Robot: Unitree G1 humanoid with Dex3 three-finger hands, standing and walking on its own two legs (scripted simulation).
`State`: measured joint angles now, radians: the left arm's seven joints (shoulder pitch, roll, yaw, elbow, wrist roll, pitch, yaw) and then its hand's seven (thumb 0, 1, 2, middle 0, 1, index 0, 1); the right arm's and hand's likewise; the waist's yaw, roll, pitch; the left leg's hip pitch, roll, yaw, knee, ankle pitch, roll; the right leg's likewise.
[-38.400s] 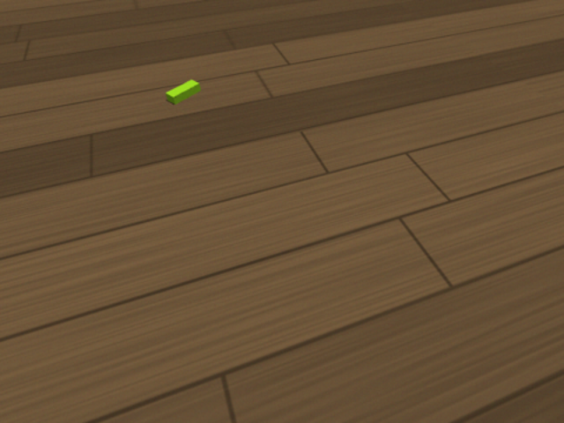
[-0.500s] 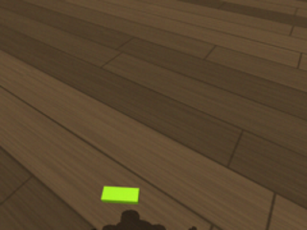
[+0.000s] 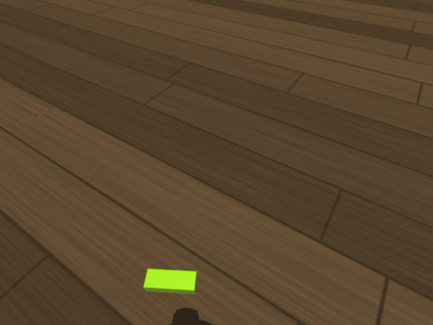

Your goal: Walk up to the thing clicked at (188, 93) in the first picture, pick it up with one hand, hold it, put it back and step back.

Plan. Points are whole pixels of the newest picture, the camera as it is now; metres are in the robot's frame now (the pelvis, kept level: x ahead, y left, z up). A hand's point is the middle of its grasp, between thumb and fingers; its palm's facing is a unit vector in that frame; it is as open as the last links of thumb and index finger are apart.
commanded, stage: stand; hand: left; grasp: from above
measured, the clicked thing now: (171, 281) +0.45 +0.24 -0.75
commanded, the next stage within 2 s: step back in 1.56 s
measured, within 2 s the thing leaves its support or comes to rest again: neither
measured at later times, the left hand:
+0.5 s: hand out of the picture +0.08 +0.23 -0.16, palm faces +0.03 -0.94 -0.33, open 7.4 cm
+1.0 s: hand out of the picture +0.08 +0.23 -0.15, palm faces +0.02 -0.94 -0.34, open 7.4 cm
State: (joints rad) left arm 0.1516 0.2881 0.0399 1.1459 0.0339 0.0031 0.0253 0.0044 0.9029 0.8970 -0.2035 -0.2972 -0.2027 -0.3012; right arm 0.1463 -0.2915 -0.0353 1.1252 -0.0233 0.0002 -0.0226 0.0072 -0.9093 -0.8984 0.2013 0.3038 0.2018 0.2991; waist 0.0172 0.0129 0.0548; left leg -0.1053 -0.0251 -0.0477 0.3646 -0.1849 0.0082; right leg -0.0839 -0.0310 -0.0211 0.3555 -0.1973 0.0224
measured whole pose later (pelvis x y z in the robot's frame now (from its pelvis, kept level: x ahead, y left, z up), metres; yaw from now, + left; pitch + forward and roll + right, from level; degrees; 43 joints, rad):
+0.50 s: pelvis +0.01 -0.01 +0.00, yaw +0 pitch -4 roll +0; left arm 0.11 0.29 0.03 1.16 0.02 0.00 0.02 0.00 0.90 0.90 -0.20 -0.30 -0.20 -0.30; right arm 0.13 -0.31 -0.01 1.14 -0.02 -0.01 -0.02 0.01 -0.91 -0.90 0.20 0.30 0.20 0.30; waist 0.01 0.02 0.06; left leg -0.09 -0.01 -0.05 0.33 -0.18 -0.01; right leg -0.07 -0.01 -0.02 0.32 -0.19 0.01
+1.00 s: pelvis +0.01 -0.02 +0.00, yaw +0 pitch -3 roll +0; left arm 0.11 0.31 0.03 1.16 0.02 -0.01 0.01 0.00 0.90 0.90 -0.20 -0.30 -0.20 -0.30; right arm 0.12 -0.33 -0.01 1.14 -0.01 -0.01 -0.02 0.01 -0.91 -0.90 0.20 0.30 0.20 0.30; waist 0.01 0.02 0.05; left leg -0.09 0.00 -0.05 0.31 -0.17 -0.02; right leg -0.07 -0.01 -0.03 0.32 -0.19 0.00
